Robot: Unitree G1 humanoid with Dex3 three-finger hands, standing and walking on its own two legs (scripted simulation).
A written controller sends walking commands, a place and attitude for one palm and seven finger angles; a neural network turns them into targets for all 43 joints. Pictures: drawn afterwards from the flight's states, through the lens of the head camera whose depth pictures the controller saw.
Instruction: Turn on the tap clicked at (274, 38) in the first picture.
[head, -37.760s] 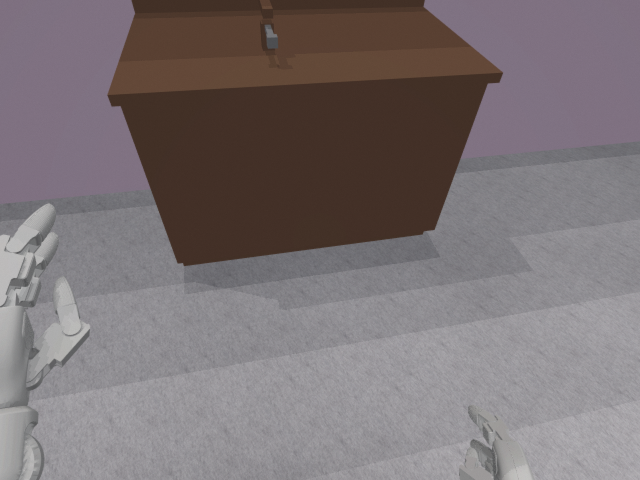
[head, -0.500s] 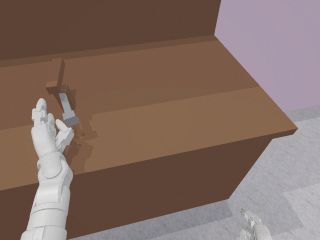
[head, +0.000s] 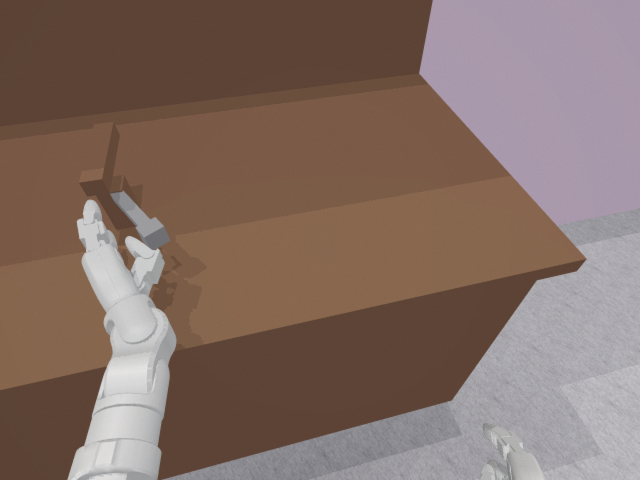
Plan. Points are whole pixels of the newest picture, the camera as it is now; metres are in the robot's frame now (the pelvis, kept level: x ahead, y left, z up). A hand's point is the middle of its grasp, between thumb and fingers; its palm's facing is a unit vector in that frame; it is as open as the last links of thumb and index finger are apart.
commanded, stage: push the lever round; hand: left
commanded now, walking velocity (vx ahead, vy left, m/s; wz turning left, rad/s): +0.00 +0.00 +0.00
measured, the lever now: (153, 234) +0.39 +0.25 +0.10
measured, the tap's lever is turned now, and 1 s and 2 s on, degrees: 30 52 72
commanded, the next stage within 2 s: lift the hand up off the lever in 1.70 s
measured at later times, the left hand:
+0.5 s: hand (180, 242) +0.39 +0.21 +0.09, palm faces +0.71 -0.70 -0.06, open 7.7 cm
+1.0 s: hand (196, 231) +0.41 +0.20 +0.09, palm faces +0.78 -0.62 -0.08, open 7.5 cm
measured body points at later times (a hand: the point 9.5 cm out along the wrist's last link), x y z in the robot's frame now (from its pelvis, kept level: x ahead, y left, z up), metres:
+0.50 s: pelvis +0.00 +0.00 +0.00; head +0.02 +0.00 +0.45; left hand +0.34 +0.25 +0.10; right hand +0.16 -0.23 -0.11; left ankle +0.02 +0.12 -0.72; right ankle +0.00 -0.07 -0.72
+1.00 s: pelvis +0.00 +0.00 +0.00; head +0.02 -0.01 +0.44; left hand +0.36 +0.22 +0.10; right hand +0.15 -0.24 -0.12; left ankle +0.02 +0.12 -0.72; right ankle +0.00 -0.07 -0.72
